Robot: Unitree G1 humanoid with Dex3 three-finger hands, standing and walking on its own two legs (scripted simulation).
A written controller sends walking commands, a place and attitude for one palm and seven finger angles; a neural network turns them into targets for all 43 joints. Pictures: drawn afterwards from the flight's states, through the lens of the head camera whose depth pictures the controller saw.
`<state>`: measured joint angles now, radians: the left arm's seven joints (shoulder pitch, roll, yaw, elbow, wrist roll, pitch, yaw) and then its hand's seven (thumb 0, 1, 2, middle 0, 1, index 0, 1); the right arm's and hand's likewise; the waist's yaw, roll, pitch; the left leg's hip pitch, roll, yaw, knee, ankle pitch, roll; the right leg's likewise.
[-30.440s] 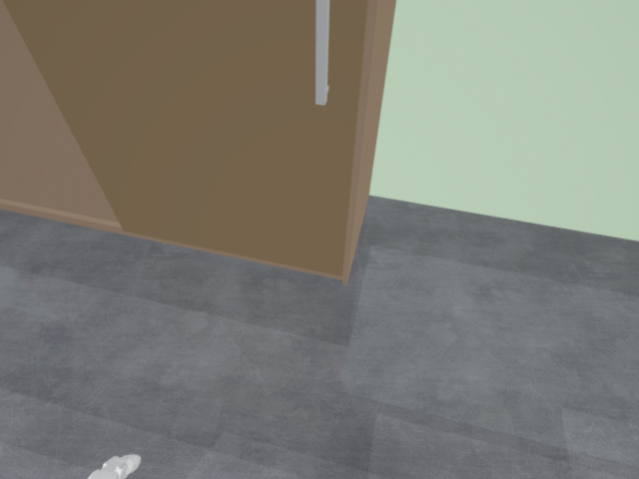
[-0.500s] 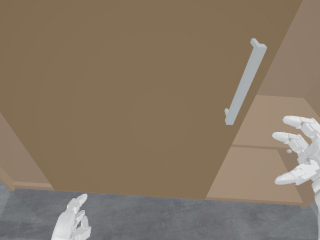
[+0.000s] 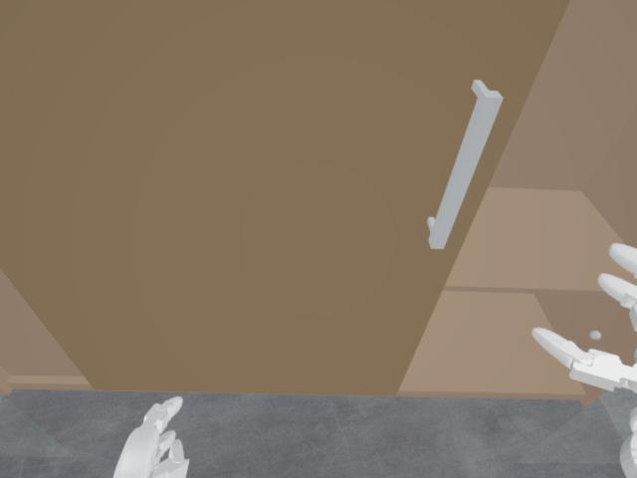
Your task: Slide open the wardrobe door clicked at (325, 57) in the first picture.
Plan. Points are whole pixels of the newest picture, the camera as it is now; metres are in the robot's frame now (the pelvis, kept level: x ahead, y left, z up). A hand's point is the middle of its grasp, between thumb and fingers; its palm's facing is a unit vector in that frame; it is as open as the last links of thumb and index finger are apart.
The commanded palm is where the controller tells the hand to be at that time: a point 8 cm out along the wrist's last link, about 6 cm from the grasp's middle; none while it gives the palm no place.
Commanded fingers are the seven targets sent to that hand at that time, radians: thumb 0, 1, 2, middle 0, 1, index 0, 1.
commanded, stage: draw the hand back to the body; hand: right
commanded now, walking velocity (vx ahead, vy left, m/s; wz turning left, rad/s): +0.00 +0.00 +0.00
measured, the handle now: (455, 172) +0.52 -0.22 +0.15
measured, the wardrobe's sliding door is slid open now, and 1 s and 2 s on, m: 0.64 0.64 0.64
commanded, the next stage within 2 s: step back with the hand held close in 0.68 s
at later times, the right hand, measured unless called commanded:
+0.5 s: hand (620, 370) +0.18 -0.27 +0.16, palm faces +0.48 +0.80 -0.35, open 7.6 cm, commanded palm +0.14 -0.30 +0.17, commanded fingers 0.00 -0.90 -0.90 0.20 0.30 0.20 0.30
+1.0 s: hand (620, 367) +0.19 -0.27 +0.16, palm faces +0.44 +0.80 -0.40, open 7.4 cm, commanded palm +0.13 -0.31 +0.17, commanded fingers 0.00 -0.90 -0.90 0.20 0.30 0.20 0.30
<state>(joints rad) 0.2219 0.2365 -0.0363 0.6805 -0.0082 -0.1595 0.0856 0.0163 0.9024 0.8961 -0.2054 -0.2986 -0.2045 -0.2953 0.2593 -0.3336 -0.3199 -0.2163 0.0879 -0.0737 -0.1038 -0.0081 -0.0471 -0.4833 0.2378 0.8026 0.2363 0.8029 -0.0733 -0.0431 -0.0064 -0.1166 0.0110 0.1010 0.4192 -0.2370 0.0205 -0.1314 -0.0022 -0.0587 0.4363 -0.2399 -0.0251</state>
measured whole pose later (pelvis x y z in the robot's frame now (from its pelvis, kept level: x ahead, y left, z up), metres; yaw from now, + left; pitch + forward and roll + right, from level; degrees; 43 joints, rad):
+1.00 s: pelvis -0.01 -0.01 +0.00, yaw +0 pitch -1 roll +1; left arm 0.20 0.24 -0.01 0.60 0.00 -0.05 0.07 0.02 0.90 0.90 -0.21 -0.30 -0.20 -0.30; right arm 0.47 -0.35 -0.37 -0.39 0.06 -0.15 -0.12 0.01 -0.90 -0.89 0.21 0.30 0.21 0.30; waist -0.03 -0.05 -0.01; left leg -0.19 0.01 0.10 0.40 -0.20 0.01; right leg -0.22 -0.01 -0.06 0.47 -0.23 -0.04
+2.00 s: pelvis -0.14 -0.05 -0.03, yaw -5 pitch +0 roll +2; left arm 0.22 0.20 0.01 0.59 0.01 -0.11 0.05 0.01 0.90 0.90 -0.21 -0.30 -0.21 -0.30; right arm 0.44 -0.42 -0.43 -0.56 0.02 -0.29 -0.13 0.01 -0.89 -0.89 0.21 0.30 0.21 0.30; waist 0.02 0.10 0.04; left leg -0.51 -0.01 -0.04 0.66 -0.20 -0.03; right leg -0.45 0.02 -0.04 0.71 -0.27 -0.06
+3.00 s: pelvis -0.20 -0.08 -0.01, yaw +2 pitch +1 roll +0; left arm 0.27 0.23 0.01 0.74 0.02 -0.09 0.00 0.01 0.90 0.90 -0.21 -0.30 -0.21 -0.30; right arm 0.45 -0.44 -0.36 -0.25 -0.02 -0.16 -0.09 0.00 -0.89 -0.89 0.21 0.30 0.21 0.30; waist -0.01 -0.05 -0.05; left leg -0.26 0.01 0.13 0.57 -0.32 0.05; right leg -0.49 -0.03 -0.05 0.91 -0.45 0.00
